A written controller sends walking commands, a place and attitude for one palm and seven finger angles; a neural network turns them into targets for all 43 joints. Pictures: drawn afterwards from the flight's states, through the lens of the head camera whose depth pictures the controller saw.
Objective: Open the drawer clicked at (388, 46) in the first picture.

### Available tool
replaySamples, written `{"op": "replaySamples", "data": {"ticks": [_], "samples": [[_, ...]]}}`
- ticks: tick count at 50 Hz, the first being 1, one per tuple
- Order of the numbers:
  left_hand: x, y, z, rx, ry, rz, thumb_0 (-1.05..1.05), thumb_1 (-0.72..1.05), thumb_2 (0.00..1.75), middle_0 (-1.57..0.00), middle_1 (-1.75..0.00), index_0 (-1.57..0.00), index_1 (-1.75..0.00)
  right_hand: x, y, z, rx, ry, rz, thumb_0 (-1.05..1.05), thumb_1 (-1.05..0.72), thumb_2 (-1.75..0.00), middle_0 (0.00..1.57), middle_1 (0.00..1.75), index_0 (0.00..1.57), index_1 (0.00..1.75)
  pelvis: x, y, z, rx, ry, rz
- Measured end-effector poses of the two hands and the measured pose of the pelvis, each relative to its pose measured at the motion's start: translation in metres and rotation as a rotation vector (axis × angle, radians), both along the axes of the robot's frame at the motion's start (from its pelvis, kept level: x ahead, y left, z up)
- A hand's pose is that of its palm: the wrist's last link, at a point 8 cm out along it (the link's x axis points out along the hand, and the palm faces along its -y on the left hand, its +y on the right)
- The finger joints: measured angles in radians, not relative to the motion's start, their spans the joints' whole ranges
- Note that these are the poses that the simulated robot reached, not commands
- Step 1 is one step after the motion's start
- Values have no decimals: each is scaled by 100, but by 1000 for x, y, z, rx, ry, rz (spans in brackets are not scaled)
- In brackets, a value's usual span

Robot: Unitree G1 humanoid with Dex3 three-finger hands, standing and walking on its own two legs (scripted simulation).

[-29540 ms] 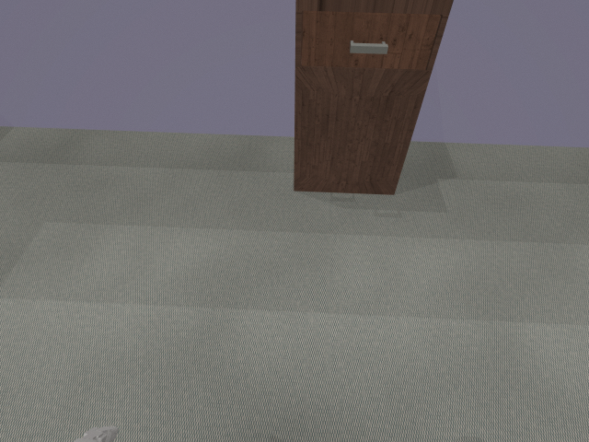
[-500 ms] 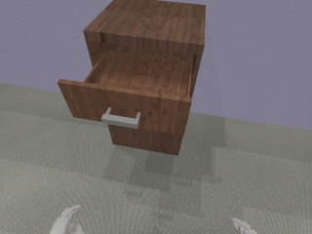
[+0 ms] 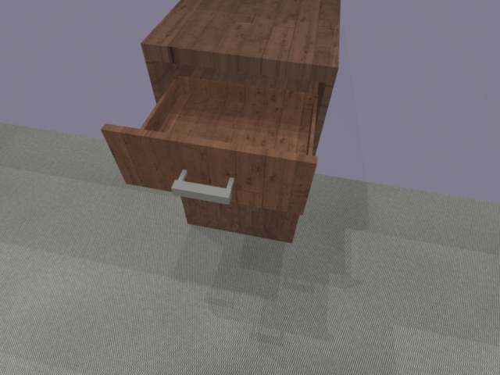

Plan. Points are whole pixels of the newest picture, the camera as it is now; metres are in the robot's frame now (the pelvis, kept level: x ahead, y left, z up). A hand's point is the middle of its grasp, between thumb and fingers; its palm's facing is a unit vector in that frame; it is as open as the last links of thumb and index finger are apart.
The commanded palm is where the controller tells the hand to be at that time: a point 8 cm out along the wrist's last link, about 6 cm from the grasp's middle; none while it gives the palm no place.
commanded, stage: let the arm hang, fingers relaxed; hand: left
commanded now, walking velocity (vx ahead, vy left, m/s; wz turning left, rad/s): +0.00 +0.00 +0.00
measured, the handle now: (204, 184) +0.49 +0.14 -0.04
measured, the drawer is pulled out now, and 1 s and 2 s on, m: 0.28 0.28 0.28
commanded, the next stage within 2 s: look to check the result in 0.40 s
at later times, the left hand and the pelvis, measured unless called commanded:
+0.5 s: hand out of the picture -0.01 +0.14 -0.18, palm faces +0.04 -0.99 -0.14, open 7.3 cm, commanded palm none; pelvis +0.01 -0.01 +0.00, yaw +0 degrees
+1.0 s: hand out of the picture -0.01 +0.13 -0.18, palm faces +0.05 -0.99 -0.14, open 7.3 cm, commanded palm none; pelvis +0.02 -0.01 +0.00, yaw +0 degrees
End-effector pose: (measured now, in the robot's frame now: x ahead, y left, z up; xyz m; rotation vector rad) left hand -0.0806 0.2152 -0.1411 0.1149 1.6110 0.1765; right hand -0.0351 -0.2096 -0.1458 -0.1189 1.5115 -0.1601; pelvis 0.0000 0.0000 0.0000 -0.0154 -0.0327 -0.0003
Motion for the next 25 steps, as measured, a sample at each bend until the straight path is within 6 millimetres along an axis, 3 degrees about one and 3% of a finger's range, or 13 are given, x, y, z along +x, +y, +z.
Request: {"op": "replaySamples", "data": {"ticks": [7, 14, 25], "samples": [[39, -12, -7, -19, -103, -21, 0, 91, 90, -20, -30, -20, -30, -3, 16, -4, 43, -8, -28, 0, -91, -90, 20, 29, 20, 30, 2, -2, -1, 3, 2, -4], [70, -24, -12, -46, -179, -33, 0, 91, 90, -20, -30, -20, -30, 1, 18, -3, 43, -22, -43, 0, -91, -90, 20, 29, 20, 30, 6, -5, -1, 3, 5, -4], [68, -24, -11, -41, -143, -18, 1, 92, 90, -20, -30, -20, -30, 10, 7, 0, 14, -20, -38, 0, -91, -90, 20, 29, 20, 30, 14, -8, 0, 3, 9, -3]]}}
